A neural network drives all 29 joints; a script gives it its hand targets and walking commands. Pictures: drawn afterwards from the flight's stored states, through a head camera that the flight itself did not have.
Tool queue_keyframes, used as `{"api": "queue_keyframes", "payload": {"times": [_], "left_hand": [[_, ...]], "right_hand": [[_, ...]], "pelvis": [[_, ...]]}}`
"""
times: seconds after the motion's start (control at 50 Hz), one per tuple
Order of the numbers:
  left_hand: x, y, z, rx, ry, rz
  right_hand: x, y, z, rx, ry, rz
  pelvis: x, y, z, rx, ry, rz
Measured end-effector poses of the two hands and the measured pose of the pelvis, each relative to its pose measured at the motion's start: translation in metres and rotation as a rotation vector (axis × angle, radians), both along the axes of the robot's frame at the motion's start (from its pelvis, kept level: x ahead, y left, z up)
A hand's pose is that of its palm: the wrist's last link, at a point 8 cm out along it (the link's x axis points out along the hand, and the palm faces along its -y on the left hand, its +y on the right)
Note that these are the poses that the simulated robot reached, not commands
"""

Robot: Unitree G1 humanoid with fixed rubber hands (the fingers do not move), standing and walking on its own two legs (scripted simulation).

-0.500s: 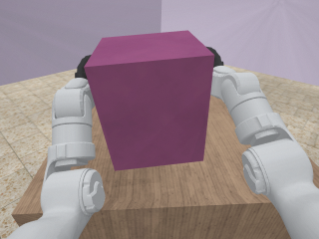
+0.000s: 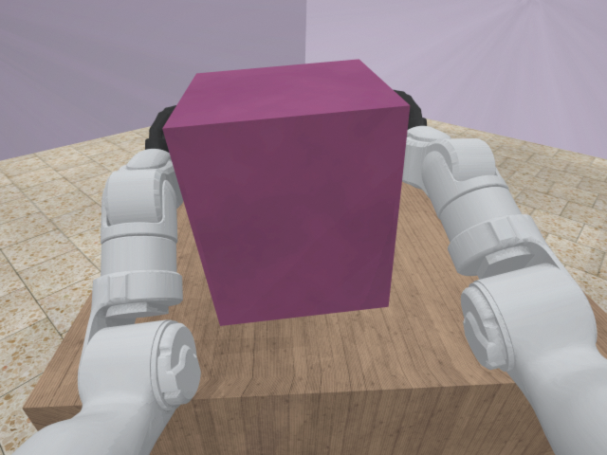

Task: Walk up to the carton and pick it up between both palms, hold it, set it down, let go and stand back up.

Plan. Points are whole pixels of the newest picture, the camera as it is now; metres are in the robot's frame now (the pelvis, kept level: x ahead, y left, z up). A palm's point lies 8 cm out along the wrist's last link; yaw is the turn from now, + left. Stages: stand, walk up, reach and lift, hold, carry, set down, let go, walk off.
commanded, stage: hold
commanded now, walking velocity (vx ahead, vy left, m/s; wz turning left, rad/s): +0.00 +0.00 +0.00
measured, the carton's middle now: (291, 188) +0.37 +0.00 +0.27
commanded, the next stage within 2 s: set down in 1.08 s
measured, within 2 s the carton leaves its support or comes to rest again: neither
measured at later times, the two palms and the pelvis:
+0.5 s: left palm (161, 167) +0.38 +0.16 +0.30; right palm (408, 149) +0.37 -0.14 +0.31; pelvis +0.00 +0.00 +0.00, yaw +0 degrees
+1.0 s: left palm (158, 166) +0.37 +0.16 +0.30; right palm (407, 146) +0.37 -0.14 +0.32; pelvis +0.00 +0.00 +0.00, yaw +0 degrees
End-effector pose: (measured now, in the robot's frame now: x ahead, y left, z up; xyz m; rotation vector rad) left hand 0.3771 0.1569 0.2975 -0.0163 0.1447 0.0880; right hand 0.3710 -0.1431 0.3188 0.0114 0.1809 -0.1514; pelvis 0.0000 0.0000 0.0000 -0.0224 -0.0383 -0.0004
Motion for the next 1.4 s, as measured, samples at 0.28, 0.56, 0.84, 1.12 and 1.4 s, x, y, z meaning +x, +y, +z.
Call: {"api": "queue_keyframes", "payload": {"times": [0.28, 0.56, 0.84, 1.12, 1.4], "left_hand": [[0.001, -0.001, -0.005, 0.007, 0.003, 0.006], [-0.002, 0.002, 0.000, -0.001, -0.015, 0.007], [-0.003, 0.000, -0.001, 0.002, 0.001, -0.003], [-0.004, 0.006, -0.002, -0.013, -0.011, 0.002], [0.016, -0.013, 0.013, 0.001, -0.105, -0.044]], "right_hand": [[0.003, -0.001, -0.006, -0.002, 0.003, 0.008], [0.000, 0.001, -0.002, 0.005, -0.015, 0.008], [-0.003, 0.000, 0.000, -0.005, 0.001, -0.001], [-0.004, 0.006, -0.001, 0.004, -0.010, 0.003], [0.000, -0.013, 0.002, 0.031, -0.110, -0.047]], "pelvis": [[0.002, -0.001, 0.000, 0.000, -0.001, 0.000], [0.002, 0.000, 0.000, -0.001, -0.008, 0.006], [-0.001, 0.000, 0.000, 0.000, -0.007, -0.002], [-0.003, 0.002, 0.000, -0.003, -0.009, 0.004], [-0.002, 0.001, 0.003, 0.011, -0.058, -0.014]]}}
